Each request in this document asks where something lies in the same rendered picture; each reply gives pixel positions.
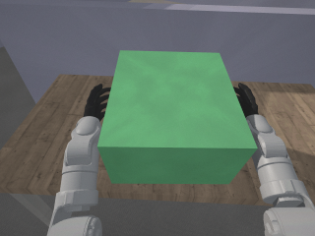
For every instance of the robot right forearm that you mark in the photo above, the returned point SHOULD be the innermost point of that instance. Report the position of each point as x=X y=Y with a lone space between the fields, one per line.
x=280 y=186

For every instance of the left robot hand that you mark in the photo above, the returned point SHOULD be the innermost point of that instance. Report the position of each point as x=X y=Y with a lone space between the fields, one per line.
x=94 y=107

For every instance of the carton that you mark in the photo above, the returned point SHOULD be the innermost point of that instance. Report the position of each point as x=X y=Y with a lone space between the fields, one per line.
x=173 y=118

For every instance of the table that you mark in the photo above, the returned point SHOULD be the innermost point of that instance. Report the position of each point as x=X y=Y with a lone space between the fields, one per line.
x=31 y=162

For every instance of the right robot hand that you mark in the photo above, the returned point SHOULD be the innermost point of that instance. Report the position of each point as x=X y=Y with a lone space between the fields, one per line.
x=246 y=100

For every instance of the robot left forearm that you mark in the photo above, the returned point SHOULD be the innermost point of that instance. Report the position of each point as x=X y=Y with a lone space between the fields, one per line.
x=79 y=172

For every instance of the right robot upper arm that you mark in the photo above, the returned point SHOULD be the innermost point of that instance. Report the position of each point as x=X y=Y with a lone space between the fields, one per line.
x=289 y=221

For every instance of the left robot upper arm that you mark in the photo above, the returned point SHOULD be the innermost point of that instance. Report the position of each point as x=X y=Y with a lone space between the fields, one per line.
x=83 y=225

